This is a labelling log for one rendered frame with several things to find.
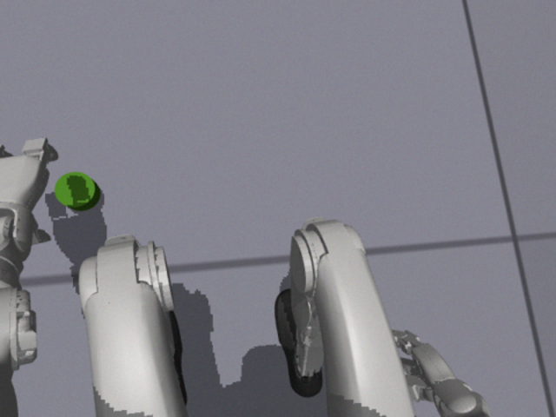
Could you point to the right robot arm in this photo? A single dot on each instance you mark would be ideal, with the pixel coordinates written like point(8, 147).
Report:
point(454, 398)

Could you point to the left robot foot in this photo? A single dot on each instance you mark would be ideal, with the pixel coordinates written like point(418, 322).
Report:
point(178, 354)

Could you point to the tin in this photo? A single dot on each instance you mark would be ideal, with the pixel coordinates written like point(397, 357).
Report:
point(77, 191)

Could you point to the left robot hand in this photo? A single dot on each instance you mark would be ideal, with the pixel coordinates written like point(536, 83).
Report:
point(23, 179)

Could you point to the right robot hand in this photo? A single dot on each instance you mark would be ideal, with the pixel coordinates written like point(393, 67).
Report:
point(426, 370)

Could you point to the right robot foot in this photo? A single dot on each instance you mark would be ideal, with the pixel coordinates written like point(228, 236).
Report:
point(286, 329)

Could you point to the left robot arm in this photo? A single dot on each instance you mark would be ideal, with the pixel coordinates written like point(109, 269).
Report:
point(17, 321)

